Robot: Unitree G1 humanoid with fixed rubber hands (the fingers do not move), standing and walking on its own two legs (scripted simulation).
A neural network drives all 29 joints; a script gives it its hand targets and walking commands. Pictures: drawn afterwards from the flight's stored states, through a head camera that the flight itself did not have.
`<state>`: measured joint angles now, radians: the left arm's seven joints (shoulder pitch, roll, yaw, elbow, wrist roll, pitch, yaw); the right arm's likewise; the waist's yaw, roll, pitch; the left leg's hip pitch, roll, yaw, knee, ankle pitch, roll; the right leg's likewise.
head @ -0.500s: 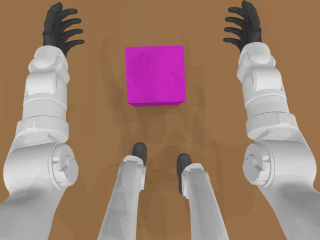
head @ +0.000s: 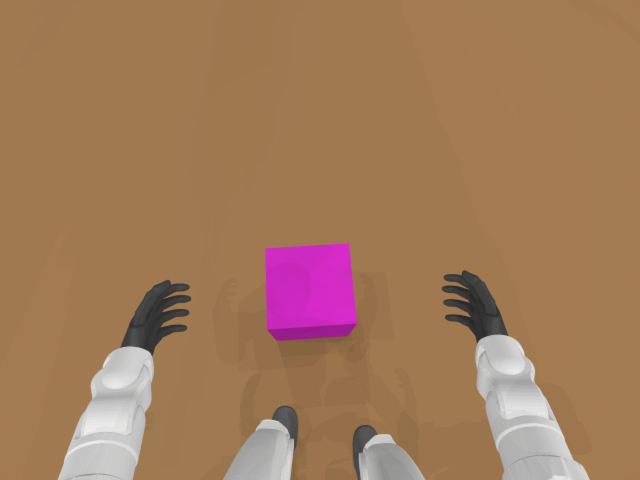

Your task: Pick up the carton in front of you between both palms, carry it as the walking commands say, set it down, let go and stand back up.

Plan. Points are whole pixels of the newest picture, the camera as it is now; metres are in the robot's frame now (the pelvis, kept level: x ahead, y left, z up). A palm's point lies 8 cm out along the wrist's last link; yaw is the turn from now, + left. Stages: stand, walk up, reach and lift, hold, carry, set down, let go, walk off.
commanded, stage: let go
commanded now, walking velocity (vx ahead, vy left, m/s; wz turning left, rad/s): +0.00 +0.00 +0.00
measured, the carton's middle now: (310, 295) +0.46 +0.04 -0.62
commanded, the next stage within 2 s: stand in 0.78 s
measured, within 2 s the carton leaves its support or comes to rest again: neither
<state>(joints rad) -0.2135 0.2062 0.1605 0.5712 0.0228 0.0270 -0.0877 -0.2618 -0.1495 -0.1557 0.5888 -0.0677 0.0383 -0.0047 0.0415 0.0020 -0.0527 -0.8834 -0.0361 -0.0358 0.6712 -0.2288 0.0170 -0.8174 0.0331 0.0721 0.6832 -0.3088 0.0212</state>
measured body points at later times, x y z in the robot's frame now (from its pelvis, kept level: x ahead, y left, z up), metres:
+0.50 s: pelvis +0.03 -0.03 +0.03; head +0.05 -0.02 +0.48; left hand +0.20 +0.21 -0.04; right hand +0.20 -0.26 -0.04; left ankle +0.03 +0.10 -0.71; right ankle -0.01 -0.13 -0.71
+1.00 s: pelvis +0.04 -0.01 +0.03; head +0.05 +0.00 +0.48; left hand +0.19 +0.27 -0.06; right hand +0.18 -0.30 -0.06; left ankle +0.03 +0.10 -0.71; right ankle -0.01 -0.13 -0.71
